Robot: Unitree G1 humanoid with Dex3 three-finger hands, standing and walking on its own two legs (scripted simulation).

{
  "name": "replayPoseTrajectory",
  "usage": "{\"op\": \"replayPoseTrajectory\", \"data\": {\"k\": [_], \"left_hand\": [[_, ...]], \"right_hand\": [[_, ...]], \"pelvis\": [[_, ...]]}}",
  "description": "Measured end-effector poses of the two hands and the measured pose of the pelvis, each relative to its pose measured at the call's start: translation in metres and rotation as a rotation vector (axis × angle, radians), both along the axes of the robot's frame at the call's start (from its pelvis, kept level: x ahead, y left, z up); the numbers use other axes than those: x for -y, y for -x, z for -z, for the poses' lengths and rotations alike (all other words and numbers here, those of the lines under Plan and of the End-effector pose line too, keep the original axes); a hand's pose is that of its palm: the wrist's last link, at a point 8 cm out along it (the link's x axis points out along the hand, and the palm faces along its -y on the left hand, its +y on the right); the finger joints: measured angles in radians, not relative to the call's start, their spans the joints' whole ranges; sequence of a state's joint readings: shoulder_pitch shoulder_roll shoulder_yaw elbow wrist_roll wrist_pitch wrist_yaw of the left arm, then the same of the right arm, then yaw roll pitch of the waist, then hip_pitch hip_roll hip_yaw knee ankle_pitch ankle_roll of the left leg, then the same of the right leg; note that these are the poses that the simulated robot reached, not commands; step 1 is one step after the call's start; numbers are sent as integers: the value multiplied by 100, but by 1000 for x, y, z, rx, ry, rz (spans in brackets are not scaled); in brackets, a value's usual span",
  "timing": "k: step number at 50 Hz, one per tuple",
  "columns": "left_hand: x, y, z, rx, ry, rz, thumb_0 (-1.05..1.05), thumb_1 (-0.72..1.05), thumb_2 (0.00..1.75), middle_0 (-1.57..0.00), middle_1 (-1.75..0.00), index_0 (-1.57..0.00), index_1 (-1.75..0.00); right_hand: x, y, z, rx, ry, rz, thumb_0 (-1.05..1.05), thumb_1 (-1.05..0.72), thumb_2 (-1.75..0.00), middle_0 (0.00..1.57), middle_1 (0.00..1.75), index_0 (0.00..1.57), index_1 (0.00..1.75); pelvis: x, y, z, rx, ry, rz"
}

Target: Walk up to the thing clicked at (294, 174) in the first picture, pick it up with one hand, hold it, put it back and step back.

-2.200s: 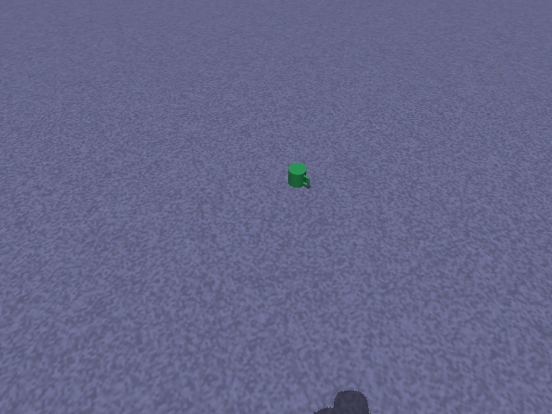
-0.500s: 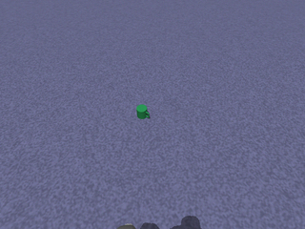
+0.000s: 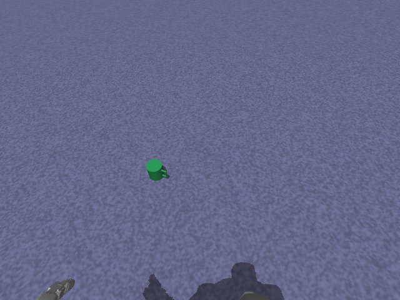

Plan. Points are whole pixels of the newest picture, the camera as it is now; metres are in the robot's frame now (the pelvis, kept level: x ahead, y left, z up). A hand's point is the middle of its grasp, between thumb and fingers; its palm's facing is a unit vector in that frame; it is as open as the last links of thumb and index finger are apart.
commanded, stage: walk up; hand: left
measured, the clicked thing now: (158, 171) +0.93 +0.26 -0.70
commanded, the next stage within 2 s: none
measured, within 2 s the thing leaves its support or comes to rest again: neither
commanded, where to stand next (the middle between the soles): +0.55 +0.05 m, yaw +0 degrees
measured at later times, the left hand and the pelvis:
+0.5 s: hand (66, 273) +0.23 +0.33 -0.14, palm faces -0.06 -0.93 -0.36, open 7.4 cm; pelvis +0.20 +0.05 +0.01, yaw -1 degrees
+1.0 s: hand (94, 189) +0.44 +0.30 -0.10, palm faces -0.03 -0.91 -0.42, open 7.4 cm; pelvis +0.38 +0.02 +0.02, yaw +0 degrees
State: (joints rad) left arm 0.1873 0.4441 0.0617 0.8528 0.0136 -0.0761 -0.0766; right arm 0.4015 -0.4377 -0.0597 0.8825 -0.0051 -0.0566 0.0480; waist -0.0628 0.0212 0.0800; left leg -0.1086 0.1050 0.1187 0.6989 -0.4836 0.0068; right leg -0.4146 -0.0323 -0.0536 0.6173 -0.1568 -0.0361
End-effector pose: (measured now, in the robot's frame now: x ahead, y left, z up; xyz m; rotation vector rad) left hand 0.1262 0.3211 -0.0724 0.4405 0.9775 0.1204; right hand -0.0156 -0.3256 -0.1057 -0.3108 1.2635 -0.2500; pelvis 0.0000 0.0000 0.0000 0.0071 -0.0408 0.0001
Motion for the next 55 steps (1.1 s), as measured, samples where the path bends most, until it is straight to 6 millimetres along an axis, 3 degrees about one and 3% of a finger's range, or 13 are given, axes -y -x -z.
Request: {"op": "replayPoseTrajectory", "data": {"k": [3,9,16,20,24,31,36,41,48,55], "left_hand": [[8,-20,-4,36,3,-23,0,90,90,-20,-30,-20,-30],[9,-28,-13,-24,14,-67,0,90,90,-21,-30,-20,-30],[-23,-36,4,-121,25,-133,0,90,90,-21,-30,-21,-30],[-49,-56,28,-185,23,-147,0,90,90,-21,-30,-21,-30],[-56,-93,34,-220,28,-133,1,90,90,-21,-30,-20,-30],[-49,-173,21,-165,62,-80,1,90,90,-20,-30,-20,-30],[-35,-231,9,-129,44,-51,0,90,90,-20,-30,-20,-30],[-23,-281,5,-54,-7,-58,0,90,90,-21,-30,-20,-30],[-15,-300,-14,-64,-9,-106,0,90,90,-21,-30,-20,-30],[-35,-309,-5,-139,-3,-148,0,90,90,-21,-30,-21,-30]], "right_hand": [[0,-39,7,2,-16,-16,1,-91,-90,21,30,20,30],[-10,-133,-6,106,-46,-84,1,-91,-90,20,30,20,30],[-28,-223,-23,147,-13,-150,0,-91,-90,20,30,20,30],[-40,-269,-26,198,41,-156,0,-91,-90,21,30,20,30],[-52,-290,-36,230,52,-115,0,-91,-90,21,30,20,30],[-56,-301,-42,149,41,-85,0,-91,-90,21,30,20,30],[-42,-315,-28,97,13,-51,0,-90,-90,21,30,21,30],[-24,-349,1,54,-10,-44,0,-90,-90,21,30,20,30],[-30,-428,-3,77,-49,-99,1,-91,-90,20,30,20,30],[-45,-503,-18,113,-33,-153,0,-91,-90,20,30,20,30]], "pelvis": [[4,-24,-1,13,1,1],[-2,-70,-15,6,8,5],[-22,-130,-14,-6,24,0],[-43,-170,0,-5,8,3],[-51,-198,-4,5,10,12],[-51,-244,-17,4,-1,17],[-41,-282,-16,-1,-9,16],[-22,-322,-1,2,6,6],[-21,-365,-16,0,5,-1],[-34,-411,-18,-6,16,-7]]}}
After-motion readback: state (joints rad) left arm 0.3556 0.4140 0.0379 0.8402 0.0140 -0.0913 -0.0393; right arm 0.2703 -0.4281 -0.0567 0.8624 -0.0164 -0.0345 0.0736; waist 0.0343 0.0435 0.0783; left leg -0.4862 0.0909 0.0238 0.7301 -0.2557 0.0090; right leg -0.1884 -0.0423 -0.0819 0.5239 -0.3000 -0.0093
